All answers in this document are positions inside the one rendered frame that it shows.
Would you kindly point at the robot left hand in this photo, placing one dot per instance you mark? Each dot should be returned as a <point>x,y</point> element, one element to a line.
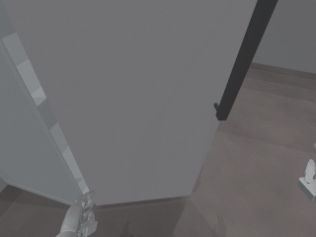
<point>75,215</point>

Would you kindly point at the fridge door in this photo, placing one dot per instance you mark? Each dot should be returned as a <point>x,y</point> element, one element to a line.
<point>132,85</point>

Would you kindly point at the robot right hand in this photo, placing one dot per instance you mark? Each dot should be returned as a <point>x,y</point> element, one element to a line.
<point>306,182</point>

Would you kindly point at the handle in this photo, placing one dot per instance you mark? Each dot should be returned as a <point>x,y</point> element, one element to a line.
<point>255,31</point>

